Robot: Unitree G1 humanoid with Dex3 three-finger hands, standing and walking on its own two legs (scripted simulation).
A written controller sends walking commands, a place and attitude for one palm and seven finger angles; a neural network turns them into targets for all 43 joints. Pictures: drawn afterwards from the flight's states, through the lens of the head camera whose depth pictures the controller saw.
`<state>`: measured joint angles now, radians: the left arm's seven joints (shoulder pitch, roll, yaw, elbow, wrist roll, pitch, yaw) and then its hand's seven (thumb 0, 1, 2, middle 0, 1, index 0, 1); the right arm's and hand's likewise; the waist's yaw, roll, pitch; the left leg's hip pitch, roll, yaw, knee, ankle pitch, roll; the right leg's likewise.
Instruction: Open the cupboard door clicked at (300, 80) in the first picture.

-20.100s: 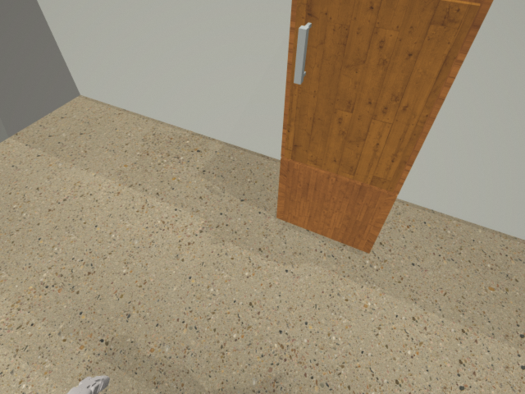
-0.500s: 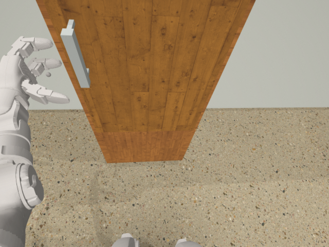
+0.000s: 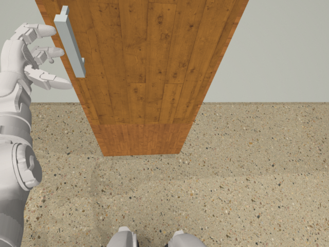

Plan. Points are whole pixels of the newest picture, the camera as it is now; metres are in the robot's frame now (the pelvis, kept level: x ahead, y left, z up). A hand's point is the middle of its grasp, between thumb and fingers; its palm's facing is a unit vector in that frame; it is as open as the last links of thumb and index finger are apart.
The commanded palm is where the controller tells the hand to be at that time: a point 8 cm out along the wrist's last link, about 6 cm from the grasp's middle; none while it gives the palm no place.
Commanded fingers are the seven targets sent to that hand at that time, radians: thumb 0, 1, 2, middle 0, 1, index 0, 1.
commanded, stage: move the hooked fingers beside the handle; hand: left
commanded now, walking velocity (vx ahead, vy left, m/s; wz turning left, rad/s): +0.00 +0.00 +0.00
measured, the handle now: (73, 44) +0.57 +0.17 +0.12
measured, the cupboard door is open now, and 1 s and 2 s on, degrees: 0 0 0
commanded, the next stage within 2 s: slide the fingers in behind the handle in 0.30 s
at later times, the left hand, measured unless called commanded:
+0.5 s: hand (45, 63) +0.51 +0.23 +0.12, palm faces -0.03 -1.00 -0.01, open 14.0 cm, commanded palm +0.49 +0.26 +0.12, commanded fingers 0.00 -0.50 0.30 -0.30 -1.20 -0.30 -1.20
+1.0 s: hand (60, 66) +0.50 +0.19 +0.12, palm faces -0.02 -1.00 +0.00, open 14.0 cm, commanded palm +0.48 +0.24 +0.12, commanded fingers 0.00 -0.50 0.30 -0.30 -1.20 -0.30 -1.20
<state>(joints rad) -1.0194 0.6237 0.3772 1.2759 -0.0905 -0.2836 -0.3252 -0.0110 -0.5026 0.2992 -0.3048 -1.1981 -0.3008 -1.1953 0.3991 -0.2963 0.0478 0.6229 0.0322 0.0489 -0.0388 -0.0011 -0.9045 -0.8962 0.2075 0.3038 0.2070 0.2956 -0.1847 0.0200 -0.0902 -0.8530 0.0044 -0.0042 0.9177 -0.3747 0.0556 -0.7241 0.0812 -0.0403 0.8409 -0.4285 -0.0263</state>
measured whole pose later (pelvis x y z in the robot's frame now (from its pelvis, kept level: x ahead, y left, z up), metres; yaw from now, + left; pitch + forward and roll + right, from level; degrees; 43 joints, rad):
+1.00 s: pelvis +0.01 +0.00 +0.00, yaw +0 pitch +16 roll -3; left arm -0.92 0.51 0.34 1.18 -0.13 -0.30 -0.28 -0.01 -0.50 0.30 -0.30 -1.20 -0.30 -1.20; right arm 0.41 -0.27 0.04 0.62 0.03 0.07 -0.02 0.00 -0.90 -0.90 0.21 0.30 0.21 0.30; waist -0.15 0.03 -0.10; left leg -0.80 0.00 0.00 0.91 -0.39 0.06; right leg -0.67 0.08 -0.03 0.83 -0.44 -0.03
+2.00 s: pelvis +0.01 -0.01 +0.00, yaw +0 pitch +17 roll -3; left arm -0.93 0.43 0.30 1.16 -0.11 -0.32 -0.18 -0.01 -0.50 0.30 -0.30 -1.20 -0.30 -1.20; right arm 0.41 -0.28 0.02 0.64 0.02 0.04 0.00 0.00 -0.91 -0.90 0.21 0.30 0.21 0.30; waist -0.15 0.03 -0.11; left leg -0.81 0.00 0.00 0.90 -0.39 0.04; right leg -0.69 0.08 -0.03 0.85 -0.45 -0.04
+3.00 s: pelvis +0.01 -0.01 +0.00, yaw +0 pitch +16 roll -3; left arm -0.90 0.42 0.31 1.15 -0.11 -0.33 -0.17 0.01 0.73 0.80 -0.36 -1.35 -0.36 -1.34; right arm 0.41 -0.27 0.02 0.63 0.02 0.05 0.00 0.00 -0.91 -0.90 0.21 0.30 0.21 0.30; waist -0.15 0.03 -0.11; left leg -0.79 0.00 0.01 0.90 -0.39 0.05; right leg -0.68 0.08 -0.02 0.84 -0.45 -0.03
